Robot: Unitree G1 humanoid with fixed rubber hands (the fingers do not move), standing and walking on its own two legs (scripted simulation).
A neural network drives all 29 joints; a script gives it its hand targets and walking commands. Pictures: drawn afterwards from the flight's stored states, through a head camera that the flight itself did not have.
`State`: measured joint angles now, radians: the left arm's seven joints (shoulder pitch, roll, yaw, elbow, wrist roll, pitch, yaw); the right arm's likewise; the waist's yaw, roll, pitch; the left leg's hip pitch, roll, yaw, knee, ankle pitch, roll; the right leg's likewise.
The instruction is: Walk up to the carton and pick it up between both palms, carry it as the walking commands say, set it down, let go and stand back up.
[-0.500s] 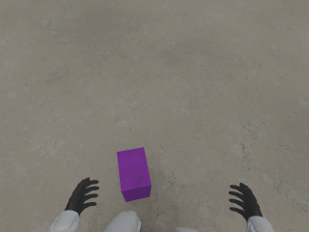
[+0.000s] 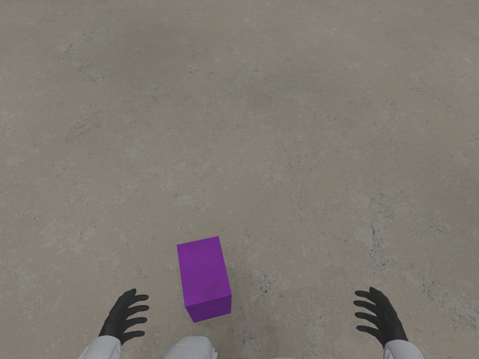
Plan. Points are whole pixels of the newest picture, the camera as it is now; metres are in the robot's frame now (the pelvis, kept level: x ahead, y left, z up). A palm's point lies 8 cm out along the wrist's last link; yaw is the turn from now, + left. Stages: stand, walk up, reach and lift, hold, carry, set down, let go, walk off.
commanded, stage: stand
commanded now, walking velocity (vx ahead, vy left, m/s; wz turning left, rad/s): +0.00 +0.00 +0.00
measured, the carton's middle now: (205, 281) +0.39 +0.12 -0.61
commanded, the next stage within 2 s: none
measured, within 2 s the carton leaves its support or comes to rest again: neither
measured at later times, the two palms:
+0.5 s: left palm (93, 319) +0.17 +0.27 -0.09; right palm (402, 346) +0.14 -0.26 -0.08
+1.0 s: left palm (60, 357) +0.11 +0.30 -0.08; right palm out of the picture +0.09 -0.25 -0.08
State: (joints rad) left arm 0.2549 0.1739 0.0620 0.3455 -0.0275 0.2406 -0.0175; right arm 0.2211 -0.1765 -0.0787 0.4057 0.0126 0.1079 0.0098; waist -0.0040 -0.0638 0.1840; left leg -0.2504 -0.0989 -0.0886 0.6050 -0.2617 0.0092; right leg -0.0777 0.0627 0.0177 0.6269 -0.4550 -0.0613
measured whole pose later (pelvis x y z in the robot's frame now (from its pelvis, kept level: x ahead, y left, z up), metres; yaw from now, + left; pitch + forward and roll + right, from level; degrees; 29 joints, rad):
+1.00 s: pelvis -0.01 +0.03 +0.00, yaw +0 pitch -4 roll -1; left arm 0.32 0.26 0.06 0.58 -0.01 -0.02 0.04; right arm 0.22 -0.27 -0.08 0.81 0.01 0.03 0.00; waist -0.01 -0.03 -0.02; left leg -0.30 -0.09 -0.08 0.65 -0.26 0.05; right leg -0.09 0.07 0.02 0.59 -0.42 -0.04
